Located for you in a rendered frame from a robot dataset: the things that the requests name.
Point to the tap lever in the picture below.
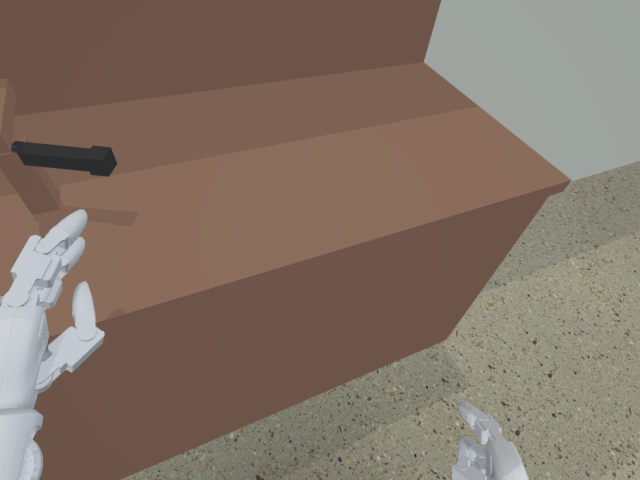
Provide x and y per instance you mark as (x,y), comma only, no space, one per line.
(98,160)

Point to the right robot hand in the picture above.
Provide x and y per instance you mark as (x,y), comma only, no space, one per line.
(500,461)

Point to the left robot forearm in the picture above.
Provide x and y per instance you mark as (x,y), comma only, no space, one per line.
(20,456)

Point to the counter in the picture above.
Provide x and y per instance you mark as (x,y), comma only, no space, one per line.
(298,200)

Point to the left robot hand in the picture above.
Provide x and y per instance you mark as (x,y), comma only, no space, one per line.
(37,275)

